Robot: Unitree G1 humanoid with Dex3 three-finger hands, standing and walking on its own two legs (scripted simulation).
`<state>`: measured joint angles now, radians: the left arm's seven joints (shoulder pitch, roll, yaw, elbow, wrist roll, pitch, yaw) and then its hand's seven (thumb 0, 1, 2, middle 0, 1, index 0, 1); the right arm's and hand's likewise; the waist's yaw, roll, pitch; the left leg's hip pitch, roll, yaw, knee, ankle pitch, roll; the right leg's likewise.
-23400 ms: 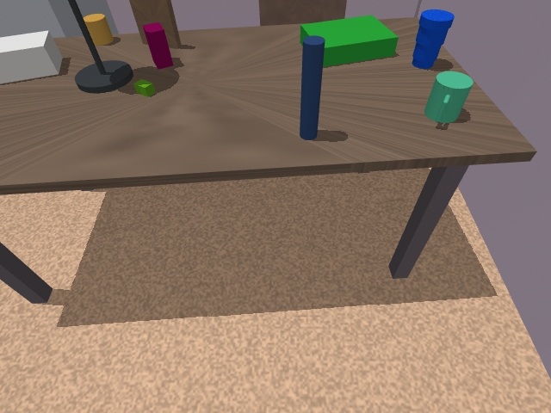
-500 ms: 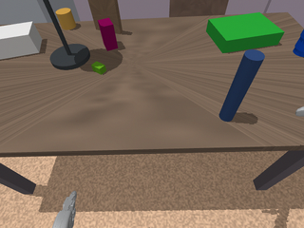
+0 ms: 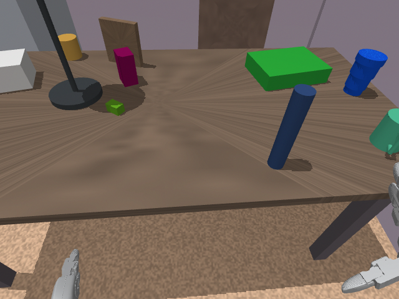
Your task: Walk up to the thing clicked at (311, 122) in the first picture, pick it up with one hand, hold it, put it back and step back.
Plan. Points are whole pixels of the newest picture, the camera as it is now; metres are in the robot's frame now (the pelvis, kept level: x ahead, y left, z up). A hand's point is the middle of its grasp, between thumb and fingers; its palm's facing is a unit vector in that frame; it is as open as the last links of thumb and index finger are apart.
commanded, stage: sink last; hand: right
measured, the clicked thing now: (288, 132) +0.46 -0.22 +0.08
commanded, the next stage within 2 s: home in 0.38 s
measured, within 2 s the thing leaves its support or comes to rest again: neither
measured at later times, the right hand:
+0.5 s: hand (395, 246) +0.16 -0.26 +0.14, palm faces +0.41 +0.79 -0.45, open 17.5 cm
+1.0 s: hand (302, 294) +0.15 -0.19 -0.06, palm faces +0.12 +0.96 -0.23, open 17.5 cm
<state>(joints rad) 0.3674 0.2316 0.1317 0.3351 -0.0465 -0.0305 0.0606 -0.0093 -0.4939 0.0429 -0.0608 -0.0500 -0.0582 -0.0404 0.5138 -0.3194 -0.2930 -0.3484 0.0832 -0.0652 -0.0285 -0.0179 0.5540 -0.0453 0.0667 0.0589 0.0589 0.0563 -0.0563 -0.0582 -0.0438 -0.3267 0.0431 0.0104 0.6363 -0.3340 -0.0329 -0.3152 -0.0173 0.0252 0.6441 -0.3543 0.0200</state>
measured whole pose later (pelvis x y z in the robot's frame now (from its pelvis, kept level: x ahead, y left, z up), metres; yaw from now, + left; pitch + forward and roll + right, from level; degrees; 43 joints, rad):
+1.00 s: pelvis -0.01 +0.00 +0.00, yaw +0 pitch +2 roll +0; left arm 0.26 0.19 0.02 0.50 -0.02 -0.12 0.07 0.01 0.72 0.81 -0.19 -0.27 -0.18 -0.27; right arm 0.43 -0.19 -0.06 0.24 0.02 -0.14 -0.03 -0.02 0.56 -0.05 0.06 0.05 0.05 0.05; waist -0.01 0.00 0.02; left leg -0.37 0.04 0.01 0.65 -0.32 -0.03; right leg -0.35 -0.02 0.02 0.64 -0.33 0.03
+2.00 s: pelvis -0.03 -0.01 +0.01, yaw +1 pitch -4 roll +0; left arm 0.20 0.37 -0.01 1.01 0.02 0.01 -0.01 0.01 0.91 0.90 -0.21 -0.30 -0.20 -0.30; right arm 0.23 -0.37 0.02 0.99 -0.02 -0.01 0.00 -0.01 0.54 -0.05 0.06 0.05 0.05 0.05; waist 0.00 -0.01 0.03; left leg -0.22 0.05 -0.02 0.52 -0.24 -0.04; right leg -0.20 -0.01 0.00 0.51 -0.26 0.01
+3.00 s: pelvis +0.00 +0.00 +0.02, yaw +2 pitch -2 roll +0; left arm 0.10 0.35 -0.01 1.14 0.01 -0.01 0.00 0.01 0.91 0.90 -0.21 -0.30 -0.20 -0.30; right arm 0.09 -0.35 0.02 1.12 -0.01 -0.01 0.00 -0.01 0.51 -0.06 0.06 0.06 0.06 0.05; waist 0.00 -0.01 0.06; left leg -0.13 0.04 -0.02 0.36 -0.19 -0.03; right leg -0.09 -0.02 -0.01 0.34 -0.21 0.02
